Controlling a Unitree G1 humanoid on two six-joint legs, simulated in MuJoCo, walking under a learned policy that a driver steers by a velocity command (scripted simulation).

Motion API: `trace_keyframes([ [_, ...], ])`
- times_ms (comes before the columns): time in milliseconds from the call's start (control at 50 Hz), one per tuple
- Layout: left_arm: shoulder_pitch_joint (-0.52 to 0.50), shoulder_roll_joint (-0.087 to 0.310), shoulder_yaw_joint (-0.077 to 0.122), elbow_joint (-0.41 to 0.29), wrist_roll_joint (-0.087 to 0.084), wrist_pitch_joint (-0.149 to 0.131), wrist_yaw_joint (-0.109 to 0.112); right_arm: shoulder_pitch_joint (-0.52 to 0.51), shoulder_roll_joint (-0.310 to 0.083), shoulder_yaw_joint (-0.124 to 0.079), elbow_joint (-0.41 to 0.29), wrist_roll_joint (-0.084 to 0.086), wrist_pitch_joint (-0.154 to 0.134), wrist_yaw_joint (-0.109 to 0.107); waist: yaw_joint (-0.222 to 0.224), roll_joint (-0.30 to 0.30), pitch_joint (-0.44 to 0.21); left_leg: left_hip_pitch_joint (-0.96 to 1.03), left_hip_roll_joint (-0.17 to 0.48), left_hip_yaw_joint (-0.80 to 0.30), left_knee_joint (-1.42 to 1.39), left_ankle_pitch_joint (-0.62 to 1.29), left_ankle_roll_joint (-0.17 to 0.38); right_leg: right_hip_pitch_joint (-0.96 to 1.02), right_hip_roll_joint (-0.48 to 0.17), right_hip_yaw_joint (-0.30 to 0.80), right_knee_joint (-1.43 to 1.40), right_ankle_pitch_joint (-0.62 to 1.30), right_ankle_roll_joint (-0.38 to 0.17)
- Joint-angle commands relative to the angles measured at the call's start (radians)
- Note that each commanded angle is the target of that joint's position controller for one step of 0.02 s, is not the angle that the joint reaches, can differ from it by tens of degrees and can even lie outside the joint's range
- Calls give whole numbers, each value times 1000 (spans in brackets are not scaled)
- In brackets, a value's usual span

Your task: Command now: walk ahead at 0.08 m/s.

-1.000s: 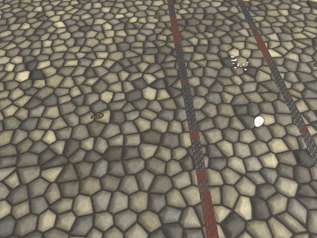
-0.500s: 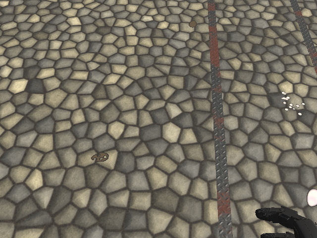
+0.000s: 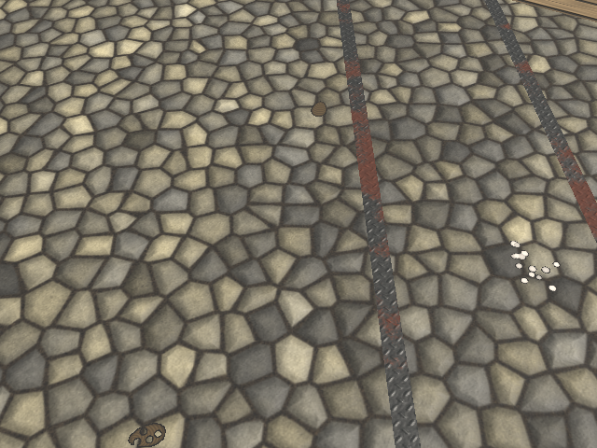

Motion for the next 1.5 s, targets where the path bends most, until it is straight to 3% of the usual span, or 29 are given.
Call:
trace_keyframes([
  [20,113,105,10,2,-10,13,-1,69,-102,-18,-12,17,39,-7,44,-130,-253,-233,58,-98,272,-217,-47,406,-329,372,-86,469,-267],
  [80,-27,154,20,-32,-7,29,17,41,-91,-27,-4,5,88,-33,-3,-115,-135,-156,88,-84,169,-64,-69,139,-263,311,-200,37,-180],
  [160,-26,131,19,-22,-21,50,31,86,-42,-21,45,-7,87,-34,-25,-124,-154,40,49,-14,-129,244,-38,49,-170,193,-208,-206,-111],
  [200,32,115,16,1,-28,50,30,51,-85,-25,29,-29,90,-28,2,-68,-105,48,107,-64,-235,258,9,10,-126,158,-197,-408,-34],
  [220,39,120,22,-5,-23,52,30,25,-134,-36,26,-21,88,-29,37,21,-47,-81,118,-79,-255,75,42,43,-71,91,-183,-401,-3],
  [300,59,95,22,23,-14,48,36,-27,-82,-22,20,-17,42,-26,56,75,-25,-216,124,-103,-347,43,17,233,-42,39,-61,-137,5],
  [560,94,104,27,92,-25,59,34,82,-60,-14,34,-5,37,-25,31,-4,-51,-98,96,-64,-279,308,17,256,-52,45,-14,100,-4],
  [580,126,86,23,115,-28,61,34,126,-56,-16,52,-2,40,-24,25,16,-89,-78,94,-67,-313,113,32,264,-22,10,6,-105,-4],
  [640,-32,107,34,43,-58,32,17,193,-191,-65,40,28,27,-25,-38,174,110,2,346,-438,-549,-451,202,-135,12,-58,240,-391,-8],
  [680,-87,107,39,11,-68,-11,-1,215,-149,-65,41,13,-15,-28,-44,146,175,155,455,-557,-585,-295,253,-398,-90,36,409,-339,-31],
  [720,-65,98,43,15,-69,-43,-15,217,-101,-59,30,18,-36,-19,-26,97,132,294,415,-456,-542,-116,211,-499,-133,51,427,-291,-34],
  [780,-62,66,36,15,-64,-55,-30,171,-116,-66,-8,23,-30,-10,-4,124,81,133,314,-253,-552,-3,157,-214,-100,-34,234,-219,-5],
  [800,-63,62,30,-24,33,-15,-63,164,-130,-69,-7,-57,-26,0,6,156,82,33,247,-185,-573,-15,153,-59,-55,-97,166,-226,10],
  [820,-14,66,37,-19,33,8,-72,152,-133,-76,-6,-59,-24,5,30,172,87,-51,245,-155,-564,-10,155,76,-30,-143,146,-197,12],
  [880,433,159,83,98,15,9,-40,99,-145,-79,-18,-36,-34,19,245,-6,-56,-231,165,-18,-75,430,131,586,29,-166,76,-245,-15],
  [900,638,285,111,136,38,-7,-18,56,-65,-60,-70,-35,-38,21,326,-302,-151,-463,64,53,404,277,76,741,-244,259,-120,-692,-74],
  [920,602,273,90,140,28,-15,-14,15,-12,-55,-131,-36,-49,23,258,-395,-152,-633,-53,-135,634,-27,97,646,-366,769,-398,-978,-102],
  [960,301,189,68,54,13,-15,-17,0,-58,-59,-150,-22,-47,42,105,-76,-15,-689,116,-135,693,212,121,447,-375,576,-326,-795,-120],
  [1000,242,130,46,45,-1,-29,-17,63,-33,-55,-133,-51,-27,54,26,-71,-2,-553,181,-104,573,281,82,298,-277,370,-362,-591,-95],
  [1140,409,102,29,77,-11,-63,-9,-197,-34,-39,-262,-38,21,73,62,-29,124,-665,177,-6,282,477,-2,308,-203,133,-485,-241,-152],
  [1240,458,109,26,88,-20,-76,1,-330,-15,-20,-329,-24,16,76,79,-31,157,-508,131,66,-36,591,55,429,-211,6,-575,105,-143],
  [1300,464,154,32,96,-9,-66,5,-294,-38,-27,-335,-25,10,58,45,-82,74,-370,35,124,-102,476,112,591,-230,-58,-402,739,-118],
  [1340,458,212,48,103,16,-40,20,-65,-97,-50,-281,-24,6,38,-67,-154,-75,-143,-36,118,-88,321,150,641,-254,-75,-65,1078,-98],
  [1360,422,223,55,93,20,-24,24,170,-132,-69,-207,-27,2,25,-175,-140,-182,109,-41,111,-145,312,168,547,-226,-96,227,1010,-86],
  [1380,425,158,41,65,19,-24,18,359,-212,-95,-166,-49,0,8,-216,-58,-307,414,148,-104,-103,34,189,278,-170,-81,583,643,-92],
  [1400,530,-19,6,21,-26,-41,-20,326,-291,-114,-157,-74,-4,13,-58,278,-385,648,414,-717,-307,-373,290,-172,38,13,929,-356,-57],
  [1420,408,94,27,3,-30,-57,-14,259,-226,-110,-162,-46,-4,28,-87,159,-329,578,384,-878,-458,-402,258,-282,18,136,1001,-324,-97],
  [1460,273,104,27,-38,-26,-65,-11,140,-111,-83,-152,-43,-25,33,-26,-31,-98,278,329,-539,-456,-48,225,-287,-84,102,922,-148,-104],
  [1500,299,57,15,-47,5,-38,-28,118,-46,-58,-124,-38,-36,23,63,1,-49,71,257,-376,-499,34,183,-183,-127,108,839,-132,-80],
])
Next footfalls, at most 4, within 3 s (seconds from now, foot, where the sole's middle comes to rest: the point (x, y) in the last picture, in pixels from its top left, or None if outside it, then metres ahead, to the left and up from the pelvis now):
0.20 left None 0.06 0.14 -0.77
0.88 right None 0.26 -0.16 -0.77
1.36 left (297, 352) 0.71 0.02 -0.77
1.84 right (346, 206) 1.17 -0.14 -0.77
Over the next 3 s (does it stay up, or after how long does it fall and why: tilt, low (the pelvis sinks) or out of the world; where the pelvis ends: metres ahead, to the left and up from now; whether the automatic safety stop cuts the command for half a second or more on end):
stays up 1.80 -0.08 0.00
